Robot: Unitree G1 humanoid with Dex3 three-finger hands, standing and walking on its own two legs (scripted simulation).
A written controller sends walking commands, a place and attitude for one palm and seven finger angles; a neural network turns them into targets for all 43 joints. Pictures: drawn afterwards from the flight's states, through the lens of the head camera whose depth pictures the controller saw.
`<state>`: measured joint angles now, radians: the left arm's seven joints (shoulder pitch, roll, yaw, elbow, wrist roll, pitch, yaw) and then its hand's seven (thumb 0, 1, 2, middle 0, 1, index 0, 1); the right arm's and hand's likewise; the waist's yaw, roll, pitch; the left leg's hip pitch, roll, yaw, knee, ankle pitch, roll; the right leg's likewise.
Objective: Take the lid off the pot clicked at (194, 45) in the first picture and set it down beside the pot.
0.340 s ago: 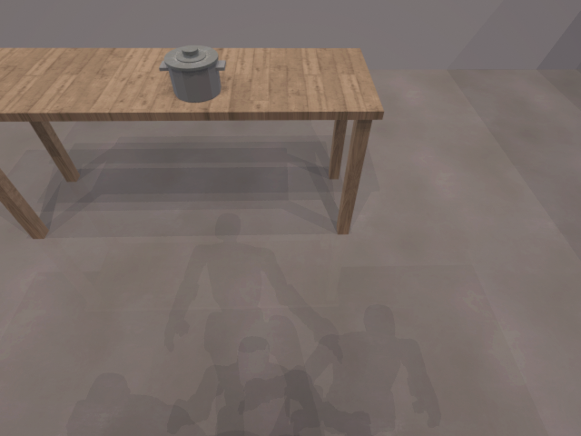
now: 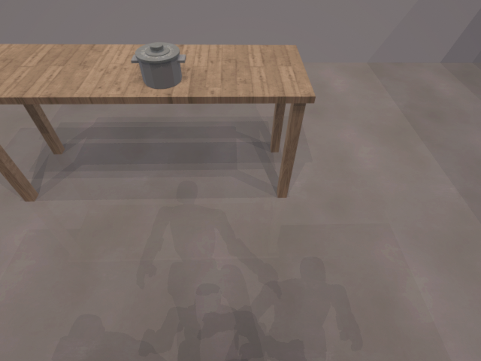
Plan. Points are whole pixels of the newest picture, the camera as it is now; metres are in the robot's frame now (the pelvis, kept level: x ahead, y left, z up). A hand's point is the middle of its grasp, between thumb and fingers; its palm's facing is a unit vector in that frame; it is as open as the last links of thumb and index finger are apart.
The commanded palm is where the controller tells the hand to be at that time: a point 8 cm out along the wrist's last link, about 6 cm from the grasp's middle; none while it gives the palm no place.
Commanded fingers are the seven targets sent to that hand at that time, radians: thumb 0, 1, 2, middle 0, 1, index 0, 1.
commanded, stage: look at it before walking up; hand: left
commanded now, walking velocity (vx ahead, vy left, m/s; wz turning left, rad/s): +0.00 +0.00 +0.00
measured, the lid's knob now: (156, 46) +1.15 +0.38 +0.01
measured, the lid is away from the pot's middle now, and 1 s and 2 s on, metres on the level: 0.00 0.00 0.00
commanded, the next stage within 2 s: walk to a spot facing it in 0.30 s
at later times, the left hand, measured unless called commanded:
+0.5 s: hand out of the picture +0.06 +0.24 -0.16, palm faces -0.01 -0.95 -0.31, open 7.4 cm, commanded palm none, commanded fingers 0.00 0.90 0.90 -0.20 -0.30 -0.20 -0.30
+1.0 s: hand out of the picture +0.13 +0.26 -0.17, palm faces +0.24 -0.96 -0.16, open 7.4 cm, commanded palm none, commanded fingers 0.00 0.90 0.90 -0.20 -0.30 -0.20 -0.30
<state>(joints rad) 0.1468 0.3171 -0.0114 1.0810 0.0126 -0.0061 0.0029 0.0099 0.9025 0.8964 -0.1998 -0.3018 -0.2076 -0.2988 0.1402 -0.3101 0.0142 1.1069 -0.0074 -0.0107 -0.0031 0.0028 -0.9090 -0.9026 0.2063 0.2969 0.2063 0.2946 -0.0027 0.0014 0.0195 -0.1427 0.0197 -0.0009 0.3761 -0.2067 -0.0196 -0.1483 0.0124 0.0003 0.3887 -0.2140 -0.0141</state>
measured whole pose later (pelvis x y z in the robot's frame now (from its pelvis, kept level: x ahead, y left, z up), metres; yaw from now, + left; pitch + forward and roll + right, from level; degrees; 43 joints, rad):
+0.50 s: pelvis +0.01 +0.00 +0.00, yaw +1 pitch -2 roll +0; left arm 0.18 0.30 -0.01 1.09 0.01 0.00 0.01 0.01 0.90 0.90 -0.20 -0.30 -0.21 -0.30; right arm 0.17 -0.30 0.01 1.11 -0.01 0.00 -0.01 0.00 -0.91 -0.90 0.21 0.30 0.21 0.29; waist 0.00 0.00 0.01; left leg -0.15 0.02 -0.01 0.41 -0.23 -0.01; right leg -0.14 0.01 -0.01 0.39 -0.23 -0.01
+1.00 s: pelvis +0.12 +0.07 +0.00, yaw +14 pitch +0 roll +0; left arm 0.23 0.20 0.05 0.99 0.03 0.00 -0.02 0.01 0.91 0.90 -0.19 -0.30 -0.20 -0.30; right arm 0.45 -0.10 -0.02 1.10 0.00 -0.07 -0.01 0.00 -0.91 -0.90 0.21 0.30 0.21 0.29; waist -0.03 -0.04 0.02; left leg -0.07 -0.06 0.01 0.33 -0.27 0.07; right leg -0.61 -0.12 -0.03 0.96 -0.20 0.06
